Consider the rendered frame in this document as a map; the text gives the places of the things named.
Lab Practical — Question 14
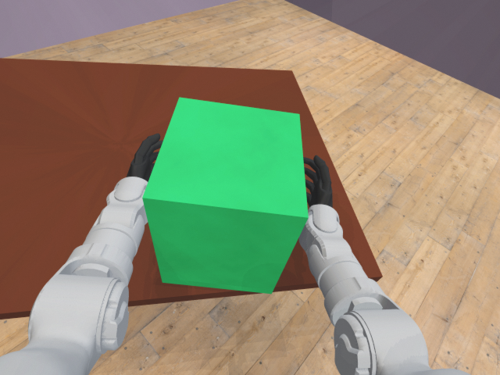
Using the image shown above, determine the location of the table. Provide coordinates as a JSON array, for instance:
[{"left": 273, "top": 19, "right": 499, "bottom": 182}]
[{"left": 0, "top": 58, "right": 382, "bottom": 320}]

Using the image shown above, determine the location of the left robot upper arm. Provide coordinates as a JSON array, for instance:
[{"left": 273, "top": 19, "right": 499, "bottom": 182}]
[{"left": 0, "top": 274, "right": 129, "bottom": 375}]

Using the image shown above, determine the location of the carton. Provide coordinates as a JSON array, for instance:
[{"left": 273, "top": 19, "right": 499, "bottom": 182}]
[{"left": 142, "top": 97, "right": 309, "bottom": 294}]

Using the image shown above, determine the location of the right robot upper arm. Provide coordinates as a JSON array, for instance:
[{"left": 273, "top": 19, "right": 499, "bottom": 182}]
[{"left": 334, "top": 309, "right": 471, "bottom": 375}]

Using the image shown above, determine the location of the robot left hand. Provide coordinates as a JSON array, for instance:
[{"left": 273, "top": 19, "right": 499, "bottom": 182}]
[{"left": 127, "top": 134, "right": 163, "bottom": 182}]

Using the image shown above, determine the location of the robot right hand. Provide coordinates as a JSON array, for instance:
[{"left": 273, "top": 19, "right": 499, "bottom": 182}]
[{"left": 303, "top": 155, "right": 333, "bottom": 208}]

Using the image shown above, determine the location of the robot left forearm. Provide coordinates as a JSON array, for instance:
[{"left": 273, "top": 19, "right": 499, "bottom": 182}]
[{"left": 28, "top": 177, "right": 148, "bottom": 341}]

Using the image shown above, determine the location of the robot right forearm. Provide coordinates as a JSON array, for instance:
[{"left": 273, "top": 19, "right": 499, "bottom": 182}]
[{"left": 299, "top": 204, "right": 429, "bottom": 364}]

